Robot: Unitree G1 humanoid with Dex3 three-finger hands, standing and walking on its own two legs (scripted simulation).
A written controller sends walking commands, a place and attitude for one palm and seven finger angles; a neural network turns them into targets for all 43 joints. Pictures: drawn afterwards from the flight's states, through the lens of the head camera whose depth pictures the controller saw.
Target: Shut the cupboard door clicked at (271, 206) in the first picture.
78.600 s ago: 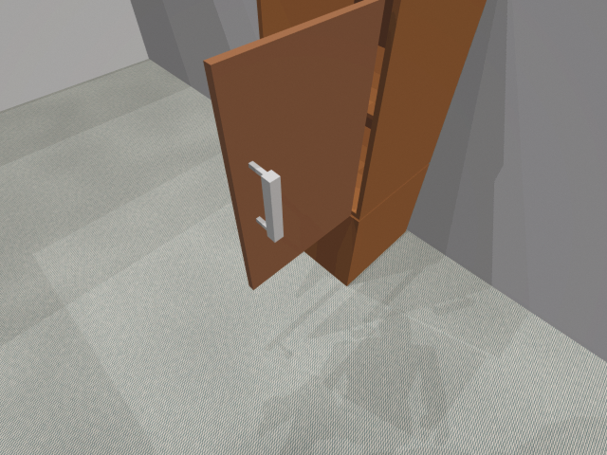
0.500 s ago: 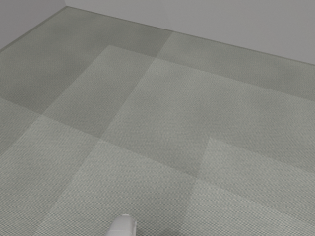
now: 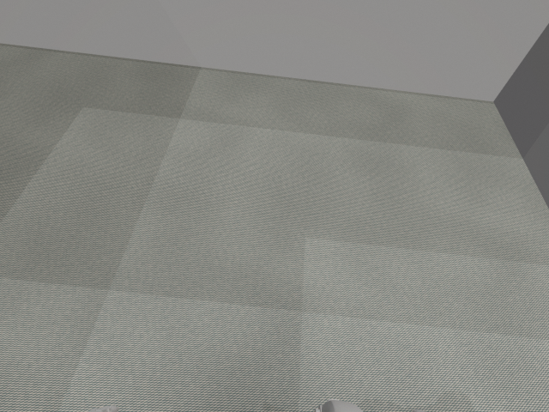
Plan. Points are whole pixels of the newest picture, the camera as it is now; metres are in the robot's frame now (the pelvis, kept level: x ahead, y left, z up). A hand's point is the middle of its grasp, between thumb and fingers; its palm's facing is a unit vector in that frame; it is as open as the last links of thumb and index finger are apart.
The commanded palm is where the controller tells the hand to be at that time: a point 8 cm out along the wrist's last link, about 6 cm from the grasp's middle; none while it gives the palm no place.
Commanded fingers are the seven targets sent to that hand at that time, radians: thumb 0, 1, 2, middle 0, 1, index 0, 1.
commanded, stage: turn to face it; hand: left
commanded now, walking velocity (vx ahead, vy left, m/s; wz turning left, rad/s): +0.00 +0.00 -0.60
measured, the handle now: out of the picture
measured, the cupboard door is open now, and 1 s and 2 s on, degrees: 6 6 6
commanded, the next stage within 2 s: none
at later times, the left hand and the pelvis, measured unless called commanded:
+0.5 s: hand (189, 385) +0.18 +0.15 -0.18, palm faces -0.27 -0.94 -0.19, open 7.4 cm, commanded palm none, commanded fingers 0.00 0.90 0.90 -0.20 -0.30 -0.20 -0.30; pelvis +0.02 -0.01 -0.02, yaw -17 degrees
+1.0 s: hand (231, 374) +0.19 +0.08 -0.16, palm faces -0.54 -0.80 -0.26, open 7.4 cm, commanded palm none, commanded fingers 0.00 0.90 0.90 -0.20 -0.30 -0.20 -0.30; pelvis +0.01 -0.03 -0.01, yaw -35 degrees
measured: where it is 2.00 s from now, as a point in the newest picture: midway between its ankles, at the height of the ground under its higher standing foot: outside the picture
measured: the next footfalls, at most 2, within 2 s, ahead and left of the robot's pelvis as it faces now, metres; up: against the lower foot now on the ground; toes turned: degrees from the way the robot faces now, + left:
right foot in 0.14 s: +0.02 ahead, -0.15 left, +0.00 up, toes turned -11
left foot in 0.48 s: +0.13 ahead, +0.09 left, +0.00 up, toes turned -12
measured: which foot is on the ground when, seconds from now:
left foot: down 0.00-0.14, up 0.16-0.46, down 0.48-0.86, up 0.88-1.00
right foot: up 0.00-0.12, down 0.14-0.48, up 0.50-0.84, down 0.86-1.00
